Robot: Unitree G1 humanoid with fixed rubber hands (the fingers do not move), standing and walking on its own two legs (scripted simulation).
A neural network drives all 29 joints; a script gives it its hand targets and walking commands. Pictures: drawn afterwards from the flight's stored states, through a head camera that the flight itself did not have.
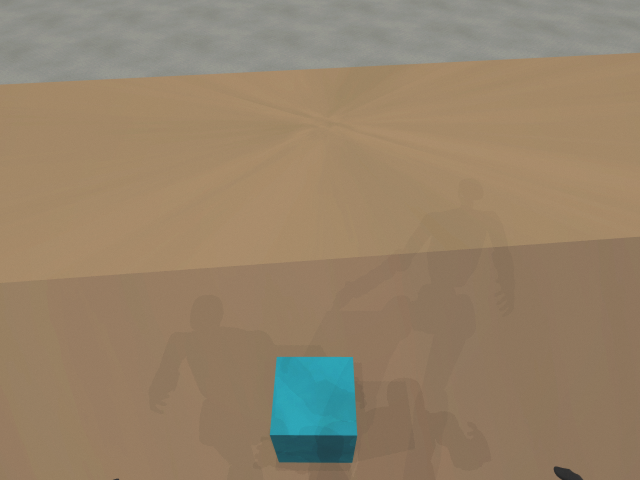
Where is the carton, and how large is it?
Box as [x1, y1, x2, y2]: [270, 357, 356, 462]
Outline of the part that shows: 277,357 270,436 278,460 306,462 351,462 356,439 352,357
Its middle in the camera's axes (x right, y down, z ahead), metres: -0.01 +0.49 +1.09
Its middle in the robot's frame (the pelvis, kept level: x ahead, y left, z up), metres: +0.44 +0.04 -0.66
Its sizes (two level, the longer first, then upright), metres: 0.210 0.200 0.250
